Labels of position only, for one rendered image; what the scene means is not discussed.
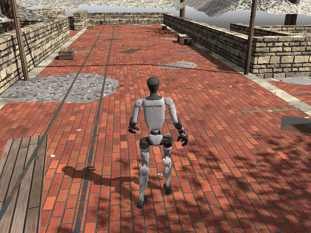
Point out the right robot hand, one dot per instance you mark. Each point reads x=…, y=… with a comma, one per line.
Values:
x=185, y=138

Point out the robot right shin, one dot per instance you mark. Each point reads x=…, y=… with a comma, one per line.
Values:
x=167, y=172

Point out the humanoid robot head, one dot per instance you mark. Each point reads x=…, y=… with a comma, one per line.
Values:
x=153, y=85

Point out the robot left upper arm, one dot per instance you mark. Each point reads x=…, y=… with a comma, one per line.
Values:
x=136, y=110

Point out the robot right upper arm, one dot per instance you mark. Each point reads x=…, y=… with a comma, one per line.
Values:
x=169, y=102

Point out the left robot forearm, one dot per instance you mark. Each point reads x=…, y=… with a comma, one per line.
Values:
x=131, y=125

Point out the right robot forearm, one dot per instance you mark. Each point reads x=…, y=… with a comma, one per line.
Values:
x=180, y=128

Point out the left robot hand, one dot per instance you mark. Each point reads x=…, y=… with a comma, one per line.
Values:
x=135, y=128

